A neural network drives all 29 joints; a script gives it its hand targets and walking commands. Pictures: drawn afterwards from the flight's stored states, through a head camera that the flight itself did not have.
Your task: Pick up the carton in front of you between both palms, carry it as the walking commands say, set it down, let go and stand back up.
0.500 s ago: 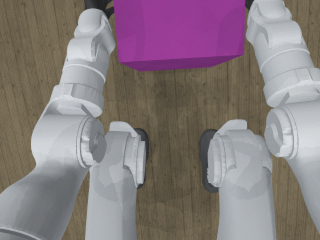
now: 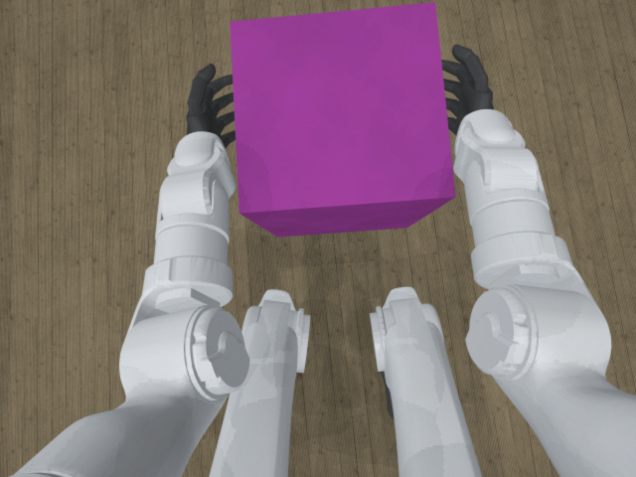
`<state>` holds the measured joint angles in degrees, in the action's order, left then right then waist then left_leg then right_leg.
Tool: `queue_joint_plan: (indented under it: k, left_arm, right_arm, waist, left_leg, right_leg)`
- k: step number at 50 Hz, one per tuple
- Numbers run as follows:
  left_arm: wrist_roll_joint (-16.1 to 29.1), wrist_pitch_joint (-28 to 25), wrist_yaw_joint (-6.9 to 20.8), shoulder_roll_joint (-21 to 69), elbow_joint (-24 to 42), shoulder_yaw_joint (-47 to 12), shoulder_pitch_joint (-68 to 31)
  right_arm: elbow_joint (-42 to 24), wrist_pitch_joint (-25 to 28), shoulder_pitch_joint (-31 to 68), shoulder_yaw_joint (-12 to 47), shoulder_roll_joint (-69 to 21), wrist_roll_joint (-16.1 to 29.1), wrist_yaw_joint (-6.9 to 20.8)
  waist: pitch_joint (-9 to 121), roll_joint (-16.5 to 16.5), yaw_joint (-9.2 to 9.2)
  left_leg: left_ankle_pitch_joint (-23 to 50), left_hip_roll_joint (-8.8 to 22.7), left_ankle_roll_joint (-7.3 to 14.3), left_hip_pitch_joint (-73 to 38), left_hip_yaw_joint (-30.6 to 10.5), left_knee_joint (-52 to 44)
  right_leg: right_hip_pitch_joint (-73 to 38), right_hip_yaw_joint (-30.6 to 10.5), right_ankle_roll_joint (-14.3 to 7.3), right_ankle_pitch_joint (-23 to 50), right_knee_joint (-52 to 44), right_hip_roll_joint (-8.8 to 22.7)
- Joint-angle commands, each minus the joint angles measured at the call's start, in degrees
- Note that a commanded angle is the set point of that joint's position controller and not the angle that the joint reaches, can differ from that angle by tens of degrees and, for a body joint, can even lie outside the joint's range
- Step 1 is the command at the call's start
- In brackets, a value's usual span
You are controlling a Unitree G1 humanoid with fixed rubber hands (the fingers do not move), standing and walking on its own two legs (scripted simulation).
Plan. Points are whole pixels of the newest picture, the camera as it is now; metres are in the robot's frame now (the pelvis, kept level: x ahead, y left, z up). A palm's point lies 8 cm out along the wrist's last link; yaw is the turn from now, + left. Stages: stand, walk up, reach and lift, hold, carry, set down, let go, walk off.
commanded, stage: reach and lift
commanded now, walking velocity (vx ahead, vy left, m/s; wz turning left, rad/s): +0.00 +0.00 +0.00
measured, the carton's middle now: (338, 147) +0.51 -0.01 -0.13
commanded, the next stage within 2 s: none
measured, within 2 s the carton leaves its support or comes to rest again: neither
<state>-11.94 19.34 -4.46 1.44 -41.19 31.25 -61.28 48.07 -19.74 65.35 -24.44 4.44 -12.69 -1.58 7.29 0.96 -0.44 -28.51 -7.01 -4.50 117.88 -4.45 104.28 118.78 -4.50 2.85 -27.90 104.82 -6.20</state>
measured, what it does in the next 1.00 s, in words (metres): rises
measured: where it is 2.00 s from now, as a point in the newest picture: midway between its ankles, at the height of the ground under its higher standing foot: (337, 389)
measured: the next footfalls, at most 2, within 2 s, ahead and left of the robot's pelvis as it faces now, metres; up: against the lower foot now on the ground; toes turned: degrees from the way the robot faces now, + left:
none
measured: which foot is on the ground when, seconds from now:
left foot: down 0.00-1.00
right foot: down 0.00-1.00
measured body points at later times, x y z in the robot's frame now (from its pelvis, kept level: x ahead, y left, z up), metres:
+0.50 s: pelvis +0.05 +0.00 +0.13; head +0.22 -0.01 +0.55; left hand +0.47 +0.15 +0.08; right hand +0.48 -0.16 +0.08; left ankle +0.12 +0.13 -0.44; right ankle +0.12 -0.12 -0.44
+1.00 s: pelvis +0.10 +0.00 +0.27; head +0.15 +0.00 +0.71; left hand +0.43 +0.15 +0.24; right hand +0.43 -0.16 +0.23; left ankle +0.12 +0.13 -0.44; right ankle +0.12 -0.12 -0.44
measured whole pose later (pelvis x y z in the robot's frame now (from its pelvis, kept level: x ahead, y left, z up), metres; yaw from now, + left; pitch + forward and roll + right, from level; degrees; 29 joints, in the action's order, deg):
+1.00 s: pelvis +0.10 +0.00 +0.27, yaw -1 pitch +15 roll +0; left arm -10.4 19.2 -3.1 8.3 -30.9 18.0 -19.6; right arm 32.2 -19.7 20.3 -16.8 -6.5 -10.6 -2.0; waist 9.8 0.5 -0.1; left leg -20.5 -4.3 -1.0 40.3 -7.9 46.0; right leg 40.6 -7.6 0.9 -20.0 45.9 -4.3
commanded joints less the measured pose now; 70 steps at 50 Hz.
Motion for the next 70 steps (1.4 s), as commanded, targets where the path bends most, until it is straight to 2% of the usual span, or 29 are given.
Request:
queue_joint_plan:
  k: [1,7,13,29,41,48,56,61,66,70]
  left_arm:
    - [7.41,0.04,13.63,58.77,-1.48,-29.38,-39.35]
    - [10.13,0.97,14.24,62.2,2.16,-35.24,-34.21]
    - [11.96,1.05,14.21,64.18,3.91,-39.82,-27.16]
    - [9.35,-1.8,13.91,65.09,2.43,-41.16,-8.03]
    - [8.26,-2.37,14.24,65.22,5.08,-44.4,6.1]
    - [8.53,-0.26,14.85,64.7,8.01,-46.99,13.56]
    - [9.81,6.06,16.06,64.26,13.69,-50.42,20.11]
    - [10.61,10.77,16.79,63.92,17.81,-51.53,22.3]
    - [8.5,14.21,17.72,62.54,16.43,-47.27,21.16]
    - [7.64,14.4,18.59,63.19,14.81,-44.73,16.1]
  right_arm:
    - [-1.12,0.57,33.32,23.53,-61.91,7.47,13.25]
    - [-6.27,-0.36,29.02,29.57,-65.63,10.26,13.72]
    - [-9.15,-0.35,22.68,33.96,-67.63,12.0,13.37]
    - [-8.93,2.48,4.62,34.81,-69.55,9.93,12.32]
    - [-12.42,3.25,-8.89,37.92,-69.69,9.04,12.13]
    - [-15.78,1.14,-16.16,40.66,-69.78,9.67,12.54]
    - [-21.96,-5.18,-22.69,43.87,-69.34,11.13,13.51]
    - [-26.7,-10.15,-24.61,44.87,-68.47,11.61,13.95]
    - [-25.55,-13.59,-23.59,40.76,-67.29,9.78,14.8]
    - [-23.89,-13.83,-18.42,38.29,-67.73,8.89,15.58]
  waist:
    - [57.64,-1.85,0.71]
    - [62.52,-2.01,0.49]
    - [60.28,-2.24,0.5]
    - [44.1,-1.62,0.22]
    - [34.78,-1.24,0.44]
    - [28.21,-1.34,0.42]
    - [19.36,-0.85,0.44]
    - [12.56,-0.63,0.41]
    - [3.68,-0.55,0.54]
    - [2.17,-0.6,0.62]
  left_leg:
    - [3.72,-3.8,2.7,-29.77,9.91,-12.6]
    - [8.59,-3.72,2.24,-37.78,9.24,-16.9]
    - [11.26,-3.71,1.87,-43.91,7.9,-21.75]
    - [13.09,-2.57,2.8,-61.37,3.74,-39.55]
    - [20.68,-0.8,3.47,-79.74,0.59,-54.67]
    - [27.14,0.34,3.66,-91.31,-0.66,-63.73]
    - [31.99,1.48,3.52,-103.57,-1.07,-73.89]
    - [30.95,1.95,3.37,-108.71,-1.01,-79.24]
    - [21.33,2.34,3.83,-108.39,-0.64,-82.23]
    - [15.92,2.64,4.36,-107.41,-0.22,-82.26]
  right_leg:
    - [-36.0,8.74,-2.16,4.27,-13.89,-3.24]
    - [-43.6,8.68,-1.43,9.25,-17.67,-3.4]
    - [-49.87,7.83,-1.06,12.18,-22.36,-3.67]
    - [-67.18,3.48,-1.7,14.21,-40.15,-2.95]
    - [-83.92,0.64,-2.18,21.3,-55.03,-1.39]
    - [-94.8,-0.48,-2.23,27.4,-64.19,-0.34]
    - [-106.36,-0.76,-2.16,31.68,-74.31,0.65]
    - [-110.93,-0.52,-2.07,30.25,-79.69,1.08]
    - [-110.25,-0.02,-2.51,20.69,-82.47,1.32]
    - [-109.33,0.47,-2.94,15.31,-82.4,1.5]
